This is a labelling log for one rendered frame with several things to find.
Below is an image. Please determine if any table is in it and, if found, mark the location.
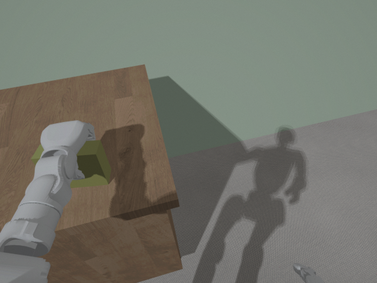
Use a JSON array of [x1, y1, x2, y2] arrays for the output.
[[0, 64, 183, 283]]

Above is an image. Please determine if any left robot upper arm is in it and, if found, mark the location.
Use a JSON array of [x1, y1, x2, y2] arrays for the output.
[[0, 252, 51, 283]]

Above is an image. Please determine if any robot left hand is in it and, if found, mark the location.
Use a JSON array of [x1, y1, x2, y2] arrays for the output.
[[41, 120, 96, 180]]

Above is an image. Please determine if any robot right hand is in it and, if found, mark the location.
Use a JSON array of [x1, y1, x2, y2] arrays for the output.
[[293, 263, 324, 283]]

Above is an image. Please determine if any robot left forearm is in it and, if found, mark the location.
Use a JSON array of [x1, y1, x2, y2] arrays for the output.
[[0, 146, 77, 257]]

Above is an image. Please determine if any sponge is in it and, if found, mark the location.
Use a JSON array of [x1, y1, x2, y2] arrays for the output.
[[31, 140, 111, 188]]

